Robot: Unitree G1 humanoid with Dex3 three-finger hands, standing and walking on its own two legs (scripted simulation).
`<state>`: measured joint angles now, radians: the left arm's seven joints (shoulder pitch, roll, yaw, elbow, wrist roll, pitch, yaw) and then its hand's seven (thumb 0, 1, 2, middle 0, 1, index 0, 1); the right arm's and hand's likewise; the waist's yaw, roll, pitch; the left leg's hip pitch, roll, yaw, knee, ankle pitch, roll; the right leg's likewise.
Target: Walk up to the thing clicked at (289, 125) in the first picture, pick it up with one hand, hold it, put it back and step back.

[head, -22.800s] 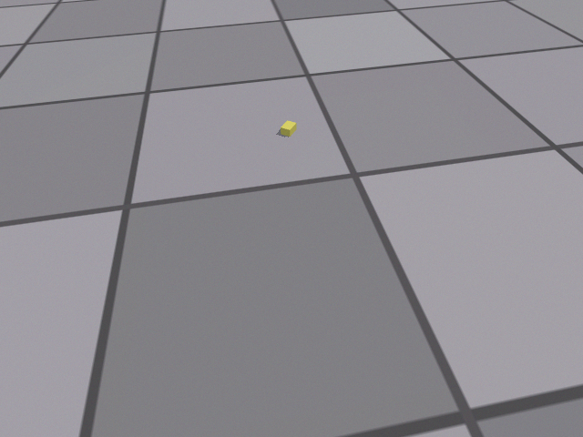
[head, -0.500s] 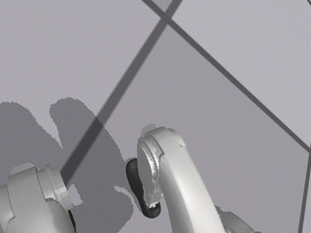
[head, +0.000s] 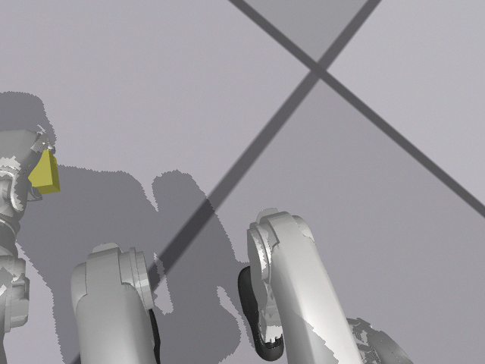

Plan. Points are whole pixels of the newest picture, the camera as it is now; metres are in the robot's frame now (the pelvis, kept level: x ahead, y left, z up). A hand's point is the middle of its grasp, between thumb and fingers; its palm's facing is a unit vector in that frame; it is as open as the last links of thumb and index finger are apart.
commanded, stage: settle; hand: left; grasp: from above
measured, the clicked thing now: (26, 174) +0.46 +0.30 -0.20
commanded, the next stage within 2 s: lift in 0.10 s
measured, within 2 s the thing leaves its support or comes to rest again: neither
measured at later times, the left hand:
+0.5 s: hand (4, 173) +0.44 +0.30 -0.11, palm faces -0.46 -0.07 -0.89, open 9.1 cm
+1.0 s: hand out of the picture +0.37 +0.30 +0.06, palm faces -0.43 -0.09 -0.90, open 9.1 cm
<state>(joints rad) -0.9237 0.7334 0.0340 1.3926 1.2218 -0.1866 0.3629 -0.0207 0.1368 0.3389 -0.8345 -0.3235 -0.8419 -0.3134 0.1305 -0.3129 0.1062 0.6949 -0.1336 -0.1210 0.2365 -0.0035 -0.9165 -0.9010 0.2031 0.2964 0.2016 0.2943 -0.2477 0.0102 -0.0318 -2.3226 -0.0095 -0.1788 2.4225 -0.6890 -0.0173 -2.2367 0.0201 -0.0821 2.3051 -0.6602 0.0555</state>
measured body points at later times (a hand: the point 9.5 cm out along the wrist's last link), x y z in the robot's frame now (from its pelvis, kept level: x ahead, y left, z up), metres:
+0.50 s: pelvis -0.01 +0.00 +0.03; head +0.21 +0.06 +0.42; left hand +0.46 +0.30 -0.06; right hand +0.06 -0.28 -0.08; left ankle +0.07 +0.13 -0.30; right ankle +0.11 -0.13 -0.30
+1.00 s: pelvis +0.00 +0.00 +0.16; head +0.16 +0.05 +0.57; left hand +0.39 +0.30 +0.11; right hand +0.14 -0.26 +0.04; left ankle +0.07 +0.13 -0.30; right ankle +0.11 -0.13 -0.30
